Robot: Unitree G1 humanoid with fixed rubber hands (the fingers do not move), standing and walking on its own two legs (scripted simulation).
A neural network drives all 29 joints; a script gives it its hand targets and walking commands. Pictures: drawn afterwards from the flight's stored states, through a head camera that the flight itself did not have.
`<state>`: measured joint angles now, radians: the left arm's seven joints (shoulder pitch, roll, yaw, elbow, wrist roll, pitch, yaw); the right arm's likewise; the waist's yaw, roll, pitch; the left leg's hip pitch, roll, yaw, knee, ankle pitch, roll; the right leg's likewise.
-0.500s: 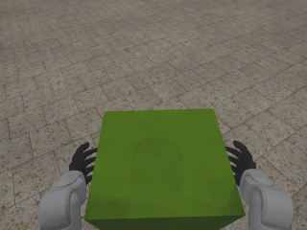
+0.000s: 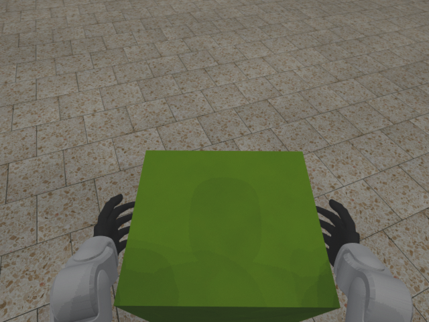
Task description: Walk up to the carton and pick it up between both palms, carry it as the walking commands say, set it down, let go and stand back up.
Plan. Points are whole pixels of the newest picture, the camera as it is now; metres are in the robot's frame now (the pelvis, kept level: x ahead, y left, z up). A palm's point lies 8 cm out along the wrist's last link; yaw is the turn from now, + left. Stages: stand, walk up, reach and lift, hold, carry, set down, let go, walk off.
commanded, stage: carry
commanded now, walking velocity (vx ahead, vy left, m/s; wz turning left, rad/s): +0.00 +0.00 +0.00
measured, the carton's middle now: (223, 241) +0.29 +0.00 -0.02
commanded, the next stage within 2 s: none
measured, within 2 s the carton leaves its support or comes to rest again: neither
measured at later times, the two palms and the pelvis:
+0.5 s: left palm (142, 146) +0.47 +0.18 +0.05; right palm (312, 147) +0.47 -0.20 +0.06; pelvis +0.23 -0.01 -0.02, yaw +2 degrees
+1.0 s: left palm (129, 125) +0.53 +0.22 +0.05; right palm (288, 131) +0.53 -0.16 +0.05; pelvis +0.28 +0.02 -0.02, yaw +1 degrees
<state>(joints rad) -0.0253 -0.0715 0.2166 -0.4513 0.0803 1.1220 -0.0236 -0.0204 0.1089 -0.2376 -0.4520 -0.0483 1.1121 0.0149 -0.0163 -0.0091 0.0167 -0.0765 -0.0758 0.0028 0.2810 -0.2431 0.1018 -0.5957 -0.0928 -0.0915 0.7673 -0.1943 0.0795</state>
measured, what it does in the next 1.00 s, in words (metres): walks ahead: right foot, then left foot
